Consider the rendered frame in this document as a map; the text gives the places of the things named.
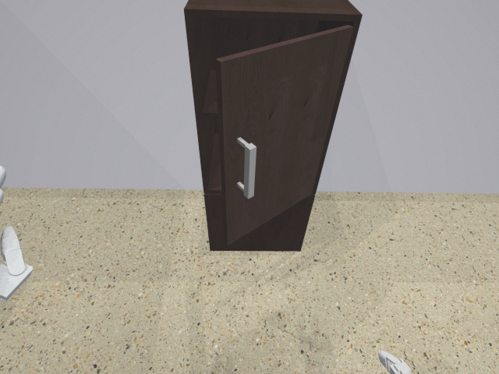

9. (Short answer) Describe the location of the robot left hand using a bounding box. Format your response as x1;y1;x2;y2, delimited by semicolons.
0;166;33;302

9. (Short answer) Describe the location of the handle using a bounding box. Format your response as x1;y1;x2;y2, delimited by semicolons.
237;137;257;199

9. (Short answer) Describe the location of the cupboard door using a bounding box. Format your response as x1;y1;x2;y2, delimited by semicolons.
215;25;353;245

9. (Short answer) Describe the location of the robot right hand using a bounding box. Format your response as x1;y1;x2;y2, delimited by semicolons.
378;351;411;374

